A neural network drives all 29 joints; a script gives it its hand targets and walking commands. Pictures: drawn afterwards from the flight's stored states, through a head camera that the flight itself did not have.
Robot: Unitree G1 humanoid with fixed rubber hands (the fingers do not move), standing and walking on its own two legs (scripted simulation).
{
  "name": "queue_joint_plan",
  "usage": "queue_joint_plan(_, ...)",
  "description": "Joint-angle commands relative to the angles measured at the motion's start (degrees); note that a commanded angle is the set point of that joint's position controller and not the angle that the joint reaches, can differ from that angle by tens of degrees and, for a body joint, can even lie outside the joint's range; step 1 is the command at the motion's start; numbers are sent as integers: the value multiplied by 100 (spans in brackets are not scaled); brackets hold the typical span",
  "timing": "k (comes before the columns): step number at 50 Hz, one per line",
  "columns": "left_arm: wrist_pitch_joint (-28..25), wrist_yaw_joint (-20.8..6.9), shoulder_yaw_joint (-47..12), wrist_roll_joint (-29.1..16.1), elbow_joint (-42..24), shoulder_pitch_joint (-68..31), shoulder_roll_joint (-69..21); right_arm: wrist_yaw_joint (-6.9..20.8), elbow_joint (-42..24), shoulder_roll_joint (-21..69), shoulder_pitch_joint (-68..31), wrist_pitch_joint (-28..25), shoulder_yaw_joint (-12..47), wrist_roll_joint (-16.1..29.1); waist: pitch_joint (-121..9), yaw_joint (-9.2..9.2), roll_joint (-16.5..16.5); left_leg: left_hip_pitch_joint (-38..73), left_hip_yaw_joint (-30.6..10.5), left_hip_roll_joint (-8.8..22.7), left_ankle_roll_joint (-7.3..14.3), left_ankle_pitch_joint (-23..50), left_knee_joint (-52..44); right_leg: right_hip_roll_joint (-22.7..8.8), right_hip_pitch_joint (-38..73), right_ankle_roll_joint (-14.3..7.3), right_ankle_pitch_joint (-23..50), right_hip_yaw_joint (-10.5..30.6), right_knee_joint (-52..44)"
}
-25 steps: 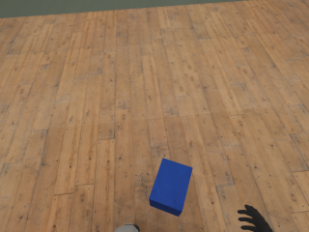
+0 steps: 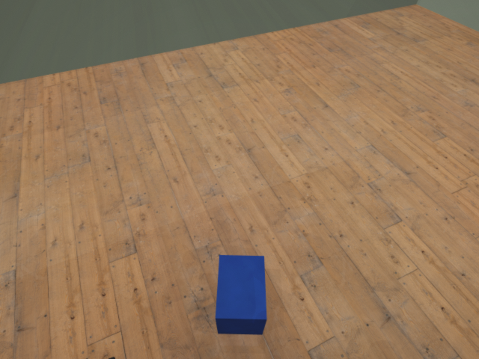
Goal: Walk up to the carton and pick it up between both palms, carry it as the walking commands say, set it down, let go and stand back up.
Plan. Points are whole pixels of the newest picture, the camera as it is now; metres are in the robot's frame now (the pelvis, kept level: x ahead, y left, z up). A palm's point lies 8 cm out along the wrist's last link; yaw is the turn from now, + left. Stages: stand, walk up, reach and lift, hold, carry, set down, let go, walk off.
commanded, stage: walk up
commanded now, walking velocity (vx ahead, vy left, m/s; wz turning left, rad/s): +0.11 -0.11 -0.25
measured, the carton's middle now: (240, 295) +0.46 -0.02 -0.67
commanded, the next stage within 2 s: none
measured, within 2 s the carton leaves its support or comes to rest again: neither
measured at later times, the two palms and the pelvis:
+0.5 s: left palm out of the picture -0.11 +0.17 -0.10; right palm out of the picture -0.03 -0.31 -0.15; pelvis -0.05 -0.07 +0.02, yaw +1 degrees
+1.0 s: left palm out of the picture +0.02 +0.23 -0.15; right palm out of the picture +0.09 -0.22 -0.12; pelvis +0.03 +0.01 +0.00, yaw -1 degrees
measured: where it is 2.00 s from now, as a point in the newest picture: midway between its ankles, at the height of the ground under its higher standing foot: outside the picture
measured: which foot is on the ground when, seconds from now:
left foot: down 0.00-0.12, up 0.14-0.76, down 0.78-1.00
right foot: up 0.00-0.14, down 0.16-0.78, up 0.80-1.00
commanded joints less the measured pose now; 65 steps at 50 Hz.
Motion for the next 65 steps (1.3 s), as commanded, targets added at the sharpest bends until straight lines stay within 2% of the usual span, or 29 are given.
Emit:
queue_joint_plan(1, -57, -164, -63, -72, 36, 908, 351, -10, -181, -1355, 48, 81, -398, -12, -824, 318, 1196, -117, -1478, 1318, -262, -3356, -2157, 142, 1157, -280, -300, -760, -809)
queue_joint_plan(4, -129, -67, -131, -63, 446, 1641, 393, -45, -217, -1369, -413, 192, -388, -71, -551, 574, 1538, -223, -703, 734, -708, -2635, -2088, 416, 1919, -522, -337, -1495, -2576)
queue_joint_plan(6, -235, 200, -164, 54, 979, 2254, 149, 26, -20, -788, -330, 236, -232, -39, 25, 859, 8, -505, 39, 190, -841, -2917, -388, 189, 2333, -677, 323, -1294, -4971)
queue_joint_plan(7, -273, 267, -139, -21, 884, 1933, 279, 165, -56, -67, 16, 249, -132, -18, 349, 587, -1631, -1674, -63, -3, -653, -3490, 1637, -954, 2259, -593, -406, 372, -4981)
queue_joint_plan(8, -360, 361, -351, -118, 383, 1219, 181, 262, 110, 342, 323, 262, -45, -95, 269, -5, -1159, -2219, -803, 4, -715, -3026, 2737, -2167, 1653, -375, -727, 1628, -4766)
queue_joint_plan(9, -435, 438, -44, 153, 301, 939, 1362, 241, 66, -91, 238, 247, -220, 56, 419, 88, -735, -2033, -1619, -378, -797, -2170, 2313, -2674, 640, -787, -1097, 2076, -5567)
queue_joint_plan(11, -776, 386, -222, 133, 423, 454, 869, 337, 256, -550, 60, 174, -249, 93, 717, -71, -571, -1180, -1722, -482, -692, -808, 2395, -1676, 279, -467, -361, 1063, -5469)
queue_joint_plan(13, -883, 393, -356, 63, 536, 481, 487, 336, 593, -527, 489, 244, -316, 84, 475, -160, -782, -705, -1642, -621, -711, -633, 2752, -1327, 420, -226, 136, 457, -5315)
queue_joint_plan(15, -908, 430, -500, -1, 698, 634, 184, 329, 787, -325, 554, 276, -277, 33, 432, -142, -710, -758, -1578, -581, -652, -575, 2560, -1399, 942, -349, 943, 335, -5070)
queue_joint_plan(18, -879, 442, -257, 18, 1117, 1950, 648, 354, 491, -303, -353, 242, -308, -65, 720, 515, -1220, -2352, -1249, -276, -930, -770, 3062, -2121, 2067, -560, -1694, 1435, -5667)
queue_joint_plan(22, -1010, 495, -185, -13, 1185, 2498, 494, 434, 675, -76, -164, 88, -338, -36, 530, 562, -520, -2408, -1333, -170, -868, -563, 2966, -2109, 2819, -455, 316, 1043, -5180)
queue_joint_plan(24, -1086, 502, -239, 8, 1205, 2587, 255, 453, 694, 29, -238, 34, -326, -71, 328, 617, -1067, -2154, -1177, -223, -850, -568, 2999, -1856, 2905, -431, 915, 722, -5005)
queue_joint_plan(28, -1168, 479, -272, 53, 1247, 2775, 157, 390, 633, 215, -561, 0, -218, -36, 604, 676, -1152, -2005, -899, -288, -800, -675, 2513, -1880, 2736, -614, 3079, 464, -4666)
queue_joint_plan(32, -1174, 464, -268, 129, 1349, 2821, 201, 360, 456, 395, -1089, -88, -86, -58, 253, 764, -1303, -1299, -623, -432, -686, -992, 1611, -1670, 2650, -890, 3847, 39, -4246)
queue_joint_plan(36, -1075, 509, -289, 20, 1481, 2548, 82, 207, 723, 392, -577, -254, -76, 57, 18, 434, -1255, 126, -352, -954, -436, -462, 486, -1281, 2350, -846, 5955, -329, -3383)
queue_joint_plan(37, -1065, 491, -258, -92, 1482, 2427, 160, 166, 930, 306, -22, -331, -90, 54, -209, 165, -1028, 1014, -388, -917, -355, 567, -153, -1196, 1934, -729, 5743, -434, -2998)
queue_joint_plan(38, -1069, 491, -291, -153, 1417, 2188, 125, 149, 1026, -2, 834, -481, -179, -5, -675, -324, -943, 2296, -1034, -197, -244, 1961, -595, -960, 1227, -376, 4316, -535, -2424)
queue_joint_plan(39, -1039, 511, -377, -193, 1313, 2359, -371, 104, 1118, -459, 1347, -550, -241, -108, -1520, -363, 640, 3751, -2209, 1177, -126, 4629, -101, -583, 170, -184, 331, -611, -1324)
queue_joint_plan(40, -925, 564, -385, -255, 1513, 2802, -639, 96, 1137, -490, 1079, -538, -130, -59, -1765, -28, 1007, 3600, -2561, 1775, 381, 6796, 369, -322, 159, -197, -1177, -36, -575)
queue_joint_plan(41, -878, 576, -388, -242, 1553, 2858, -695, 68, 1085, -338, 777, -494, -86, 61, -1757, 57, 907, 3049, -2160, 1626, 753, 6555, 232, -415, 396, -198, -1061, 127, -366)
queue_joint_plan(44, -685, 524, -218, -39, 1539, 2372, -390, 15, 850, 102, -357, -378, 140, 11, -865, 341, 455, 1523, -1754, 1032, 506, 2665, -505, -493, 454, -205, -411, 49, -456)
queue_joint_plan(50, -324, 459, -69, 107, 1136, 1549, -325, -52, 736, -245, -302, -322, 10, -34, -239, 305, 578, 742, -1780, 1351, 574, 1350, -931, -337, -149, -14, 265, 127, 178)
queue_joint_plan(53, -350, 351, -136, 61, 880, 1234, -454, -69, 844, -132, -377, -254, 22, -18, -174, 396, 1021, 113, -1070, 575, 248, -829, -1142, -252, 406, -46, 662, -184, -826)
queue_joint_plan(54, -330, 368, -148, 49, 897, 1180, -358, -55, 827, -225, -277, -219, 0, -23, -129, 296, 1097, 130, -1218, 693, 275, -1230, -1215, -233, 432, -48, 590, -295, -1122)
queue_joint_plan(58, -381, 407, -185, 63, 855, 1205, -203, 8, 927, -535, -119, -45, -74, -52, 138, 204, 879, -149, -1735, 1068, 373, -1731, -1243, -221, 891, -108, 483, -442, -2119)
queue_joint_plan(60, -487, 424, -260, -42, 962, 1422, -299, 61, 1089, -524, 89, 9, -88, 24, -143, 407, 441, -367, -1601, 696, 205, -2080, -936, -81, 1891, -292, 1190, -473, -3244)
queue_joint_plan(61, -556, 454, -198, -22, 1049, 1695, -41, 110, 1036, -418, -9, -7, -78, 0, -6, 486, -3, -355, -1443, 617, -33, -1913, -766, -335, 1982, -261, 1590, -231, -3966)
queue_joint_plan(63, -666, 482, -238, 4, 857, 1058, 335, 142, 1088, 477, 326, 55, 149, 171, 331, 61, -1957, 54, -745, -300, -509, -1990, 327, -1828, 603, -660, 312, 1439, -5179)
queue_joint_plan(65, -748, 486, -373, 12, 784, 619, -66, 162, 1191, 84, 150, 106, 64, 36, 533, 10, -1011, 429, -1048, -283, -534, -1597, 814, -1432, 445, -678, 187, 1126, -5080)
